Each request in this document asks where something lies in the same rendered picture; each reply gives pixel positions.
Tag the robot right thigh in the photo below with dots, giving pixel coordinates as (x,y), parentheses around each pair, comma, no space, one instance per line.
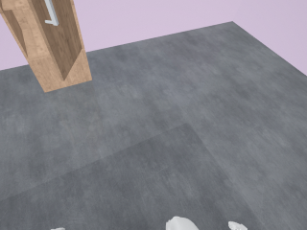
(180,224)

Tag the handle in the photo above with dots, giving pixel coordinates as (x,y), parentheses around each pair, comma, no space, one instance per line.
(51,10)

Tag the cupboard door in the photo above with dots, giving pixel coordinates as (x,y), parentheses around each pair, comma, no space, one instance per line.
(62,41)

